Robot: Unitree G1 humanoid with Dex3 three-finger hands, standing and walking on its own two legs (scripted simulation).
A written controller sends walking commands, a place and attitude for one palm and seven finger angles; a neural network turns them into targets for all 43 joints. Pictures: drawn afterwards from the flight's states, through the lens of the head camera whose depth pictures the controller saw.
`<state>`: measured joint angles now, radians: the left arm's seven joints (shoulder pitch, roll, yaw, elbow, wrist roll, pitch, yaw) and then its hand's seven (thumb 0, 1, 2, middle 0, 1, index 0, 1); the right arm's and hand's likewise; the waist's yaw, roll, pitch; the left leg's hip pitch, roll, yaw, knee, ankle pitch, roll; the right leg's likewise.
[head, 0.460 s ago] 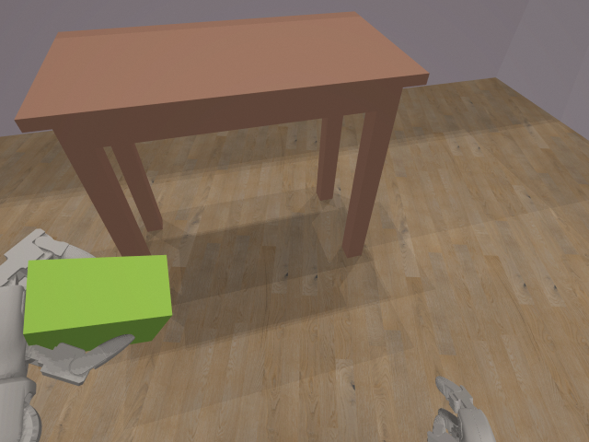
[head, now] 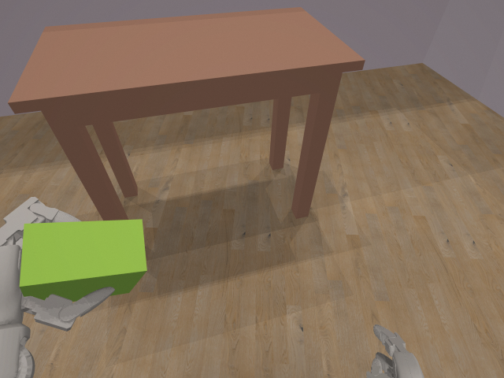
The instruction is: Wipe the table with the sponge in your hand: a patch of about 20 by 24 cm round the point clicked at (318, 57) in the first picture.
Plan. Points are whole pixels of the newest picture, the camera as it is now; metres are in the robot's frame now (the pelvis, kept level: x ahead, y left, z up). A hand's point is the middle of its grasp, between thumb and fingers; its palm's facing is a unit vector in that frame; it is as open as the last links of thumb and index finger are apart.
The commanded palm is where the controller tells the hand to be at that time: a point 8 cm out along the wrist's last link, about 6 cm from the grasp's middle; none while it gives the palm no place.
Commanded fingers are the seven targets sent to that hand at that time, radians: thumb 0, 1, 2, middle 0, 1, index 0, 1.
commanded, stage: walk to a spot facing it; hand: left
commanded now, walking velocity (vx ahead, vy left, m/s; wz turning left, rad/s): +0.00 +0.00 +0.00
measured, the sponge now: (102, 262) +0.22 +0.21 +0.14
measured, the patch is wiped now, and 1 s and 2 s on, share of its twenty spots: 0.00 0.00 0.00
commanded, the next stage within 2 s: turn to face it in 1.22 s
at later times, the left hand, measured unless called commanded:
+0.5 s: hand (162, 212) +0.29 +0.15 +0.16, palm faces +0.23 -0.89 -0.38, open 10.4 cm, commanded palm +0.24 +0.21 +0.18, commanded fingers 0.00 0.10 1.30 -1.20 -1.60 -1.20 -1.60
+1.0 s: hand (255, 129) +0.46 +0.03 +0.17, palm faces -0.06 -0.90 -0.44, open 10.3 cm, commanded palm +0.43 +0.10 +0.18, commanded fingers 0.00 0.10 1.30 -1.20 -1.60 -1.20 -1.60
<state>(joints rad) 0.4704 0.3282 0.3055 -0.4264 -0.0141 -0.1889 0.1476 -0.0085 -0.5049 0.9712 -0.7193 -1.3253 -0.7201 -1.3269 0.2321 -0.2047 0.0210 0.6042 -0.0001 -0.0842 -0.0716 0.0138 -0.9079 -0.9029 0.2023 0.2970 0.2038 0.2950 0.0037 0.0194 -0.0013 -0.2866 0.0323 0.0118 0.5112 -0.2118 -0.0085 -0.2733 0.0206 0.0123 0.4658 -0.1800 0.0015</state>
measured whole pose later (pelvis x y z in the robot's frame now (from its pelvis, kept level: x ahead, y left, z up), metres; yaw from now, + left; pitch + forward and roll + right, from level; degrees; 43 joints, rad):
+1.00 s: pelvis +0.15 -0.07 +0.00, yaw -30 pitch +1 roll -1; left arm 0.45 0.37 0.36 -0.50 0.00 -0.25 0.14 -0.01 -0.51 0.98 -0.72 -1.33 -0.72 -1.33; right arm 0.23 -0.13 0.04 0.57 -0.01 -0.10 -0.03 0.01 -0.91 -0.90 0.20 0.30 0.20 0.29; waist 0.00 0.01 0.02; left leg -0.17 0.20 0.26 0.51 -0.34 -0.07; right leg -0.55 -0.07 -0.11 0.97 -0.37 0.02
